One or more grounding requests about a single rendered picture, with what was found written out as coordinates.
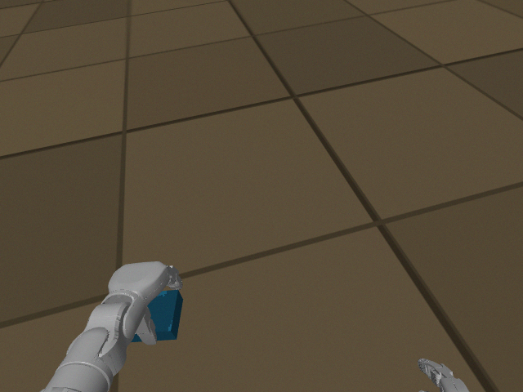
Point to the right robot hand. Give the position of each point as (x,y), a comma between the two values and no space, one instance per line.
(441,376)

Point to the small box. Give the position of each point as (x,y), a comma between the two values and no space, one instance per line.
(165,311)

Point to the left robot arm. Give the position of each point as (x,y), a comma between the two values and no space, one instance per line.
(100,351)

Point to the left robot hand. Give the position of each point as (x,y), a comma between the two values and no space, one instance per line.
(147,280)

